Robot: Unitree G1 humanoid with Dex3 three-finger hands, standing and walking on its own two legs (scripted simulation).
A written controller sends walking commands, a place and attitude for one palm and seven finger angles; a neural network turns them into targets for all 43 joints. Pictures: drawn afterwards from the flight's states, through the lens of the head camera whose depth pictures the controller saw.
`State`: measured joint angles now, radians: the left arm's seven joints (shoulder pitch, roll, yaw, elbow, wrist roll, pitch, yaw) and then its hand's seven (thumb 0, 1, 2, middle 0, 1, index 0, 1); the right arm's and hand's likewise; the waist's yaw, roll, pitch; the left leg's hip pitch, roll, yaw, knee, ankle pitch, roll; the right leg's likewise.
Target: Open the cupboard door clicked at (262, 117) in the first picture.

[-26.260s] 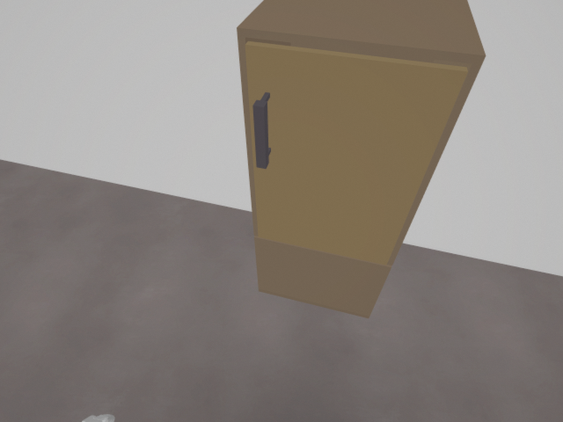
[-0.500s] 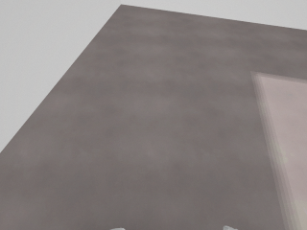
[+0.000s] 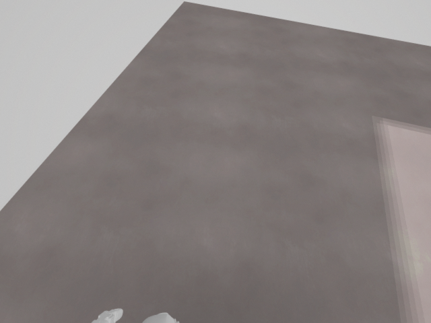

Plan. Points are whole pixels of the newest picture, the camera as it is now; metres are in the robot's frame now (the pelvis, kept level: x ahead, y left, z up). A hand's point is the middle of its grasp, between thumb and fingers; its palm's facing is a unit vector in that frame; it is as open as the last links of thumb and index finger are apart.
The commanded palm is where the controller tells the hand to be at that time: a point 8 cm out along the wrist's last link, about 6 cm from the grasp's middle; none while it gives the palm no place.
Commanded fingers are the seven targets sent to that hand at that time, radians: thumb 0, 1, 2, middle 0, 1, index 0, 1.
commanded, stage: turn to face it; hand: left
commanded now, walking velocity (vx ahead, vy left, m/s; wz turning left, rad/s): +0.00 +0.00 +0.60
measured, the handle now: out of the picture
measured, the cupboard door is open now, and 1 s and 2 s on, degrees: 44 44 44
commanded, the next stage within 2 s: none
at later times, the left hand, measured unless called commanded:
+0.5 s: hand out of the picture +0.11 +0.17 -0.14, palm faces +0.29 -0.90 -0.31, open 7.4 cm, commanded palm none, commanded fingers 0.00 0.90 0.90 -0.20 -0.30 -0.20 -0.30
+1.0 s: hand out of the picture +0.02 +0.16 -0.16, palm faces +0.60 -0.75 -0.28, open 7.4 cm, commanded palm none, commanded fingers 0.00 0.90 0.90 -0.20 -0.30 -0.20 -0.30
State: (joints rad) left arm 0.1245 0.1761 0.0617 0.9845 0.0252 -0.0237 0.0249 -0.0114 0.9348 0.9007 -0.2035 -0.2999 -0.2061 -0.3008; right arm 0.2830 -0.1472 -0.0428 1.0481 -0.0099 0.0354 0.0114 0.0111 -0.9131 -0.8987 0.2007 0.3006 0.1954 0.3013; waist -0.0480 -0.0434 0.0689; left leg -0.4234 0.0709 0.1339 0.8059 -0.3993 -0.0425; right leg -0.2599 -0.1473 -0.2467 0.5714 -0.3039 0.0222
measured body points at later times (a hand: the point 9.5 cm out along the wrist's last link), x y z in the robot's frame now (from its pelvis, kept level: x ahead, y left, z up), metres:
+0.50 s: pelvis +0.07 -0.06 +0.00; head +0.13 -0.07 +0.44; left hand +0.09 +0.22 -0.12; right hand +0.22 -0.29 -0.16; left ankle +0.01 +0.08 -0.66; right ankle +0.09 -0.16 -0.73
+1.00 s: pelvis +0.09 -0.07 +0.00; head +0.13 -0.03 +0.45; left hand -0.01 +0.20 -0.14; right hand +0.32 -0.21 -0.14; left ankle +0.03 +0.05 -0.73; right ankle +0.16 -0.19 -0.68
